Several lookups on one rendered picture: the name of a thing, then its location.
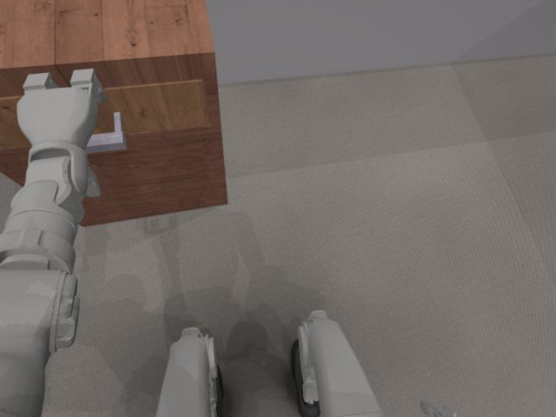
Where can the handle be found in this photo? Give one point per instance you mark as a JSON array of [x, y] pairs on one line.
[[108, 141]]

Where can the right robot shin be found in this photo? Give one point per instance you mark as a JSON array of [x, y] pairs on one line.
[[309, 383]]

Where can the robot left upper arm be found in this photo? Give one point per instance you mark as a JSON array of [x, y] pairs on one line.
[[39, 312]]

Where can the cabinet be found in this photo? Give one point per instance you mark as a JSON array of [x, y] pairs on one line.
[[127, 42]]

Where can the left robot forearm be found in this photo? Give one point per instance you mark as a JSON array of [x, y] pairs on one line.
[[41, 228]]

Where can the left robot hand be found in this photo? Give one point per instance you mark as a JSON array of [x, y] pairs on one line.
[[47, 113]]

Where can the right robot thigh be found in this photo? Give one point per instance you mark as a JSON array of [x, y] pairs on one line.
[[342, 386]]

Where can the drawer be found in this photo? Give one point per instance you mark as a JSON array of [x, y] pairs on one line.
[[144, 107]]

